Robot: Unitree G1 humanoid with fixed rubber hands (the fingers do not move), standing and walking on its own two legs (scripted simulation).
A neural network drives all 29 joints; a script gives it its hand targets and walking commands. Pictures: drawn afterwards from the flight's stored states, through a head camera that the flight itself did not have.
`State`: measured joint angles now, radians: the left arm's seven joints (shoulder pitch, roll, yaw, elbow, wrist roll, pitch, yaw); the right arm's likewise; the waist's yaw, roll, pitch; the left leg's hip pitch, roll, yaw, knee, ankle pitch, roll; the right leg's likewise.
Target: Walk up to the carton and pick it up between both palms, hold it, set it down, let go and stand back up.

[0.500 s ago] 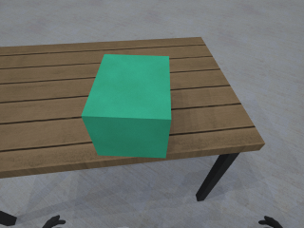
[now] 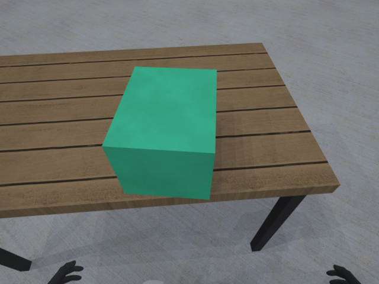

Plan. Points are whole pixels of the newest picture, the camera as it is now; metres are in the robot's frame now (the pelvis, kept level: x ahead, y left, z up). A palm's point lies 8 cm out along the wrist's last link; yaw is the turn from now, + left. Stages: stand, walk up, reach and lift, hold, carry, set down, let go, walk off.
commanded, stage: walk up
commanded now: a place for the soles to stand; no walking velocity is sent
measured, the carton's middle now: (171, 131) +0.45 +0.07 +0.05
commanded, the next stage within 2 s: none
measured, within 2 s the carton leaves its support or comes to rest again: neither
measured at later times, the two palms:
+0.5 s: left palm out of the picture +0.11 +0.31 -0.08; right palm out of the picture +0.12 -0.31 -0.07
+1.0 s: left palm out of the picture +0.08 +0.30 -0.09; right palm out of the picture +0.12 -0.31 -0.08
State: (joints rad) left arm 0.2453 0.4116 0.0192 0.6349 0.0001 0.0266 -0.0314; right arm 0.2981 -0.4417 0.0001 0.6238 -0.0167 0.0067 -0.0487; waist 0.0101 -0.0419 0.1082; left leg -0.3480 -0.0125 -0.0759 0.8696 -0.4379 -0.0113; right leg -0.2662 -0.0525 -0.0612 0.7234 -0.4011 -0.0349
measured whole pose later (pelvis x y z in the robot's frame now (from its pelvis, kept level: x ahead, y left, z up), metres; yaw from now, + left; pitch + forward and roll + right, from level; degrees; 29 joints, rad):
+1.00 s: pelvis -0.02 -0.01 -0.01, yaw +6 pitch -4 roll +1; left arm 0.19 0.43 0.02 0.64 0.00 0.07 -0.03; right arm 0.29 -0.43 0.00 0.63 -0.01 -0.01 -0.05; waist 0.01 -0.04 0.15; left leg -0.30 -0.01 -0.07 0.73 -0.34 -0.02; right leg -0.29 -0.06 -0.11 0.79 -0.44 -0.02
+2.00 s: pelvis -0.04 -0.05 +0.00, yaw +9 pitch -5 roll +1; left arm 0.23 0.43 0.02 0.64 0.00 0.05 -0.03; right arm 0.27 -0.44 0.00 0.63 -0.01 -0.01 -0.05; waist 0.01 -0.04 0.15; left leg -0.27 0.01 -0.07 0.68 -0.33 -0.02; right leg -0.28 -0.04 -0.14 0.74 -0.43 -0.04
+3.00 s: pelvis -0.03 -0.01 +0.00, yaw +11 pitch -3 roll +0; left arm 0.28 0.44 0.02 0.64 0.00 -0.01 -0.03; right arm 0.25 -0.43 0.00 0.63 -0.01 0.00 0.01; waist 0.02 -0.02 0.13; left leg -0.26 0.00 -0.04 0.68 -0.36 -0.01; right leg -0.25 -0.07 -0.14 0.69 -0.38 -0.01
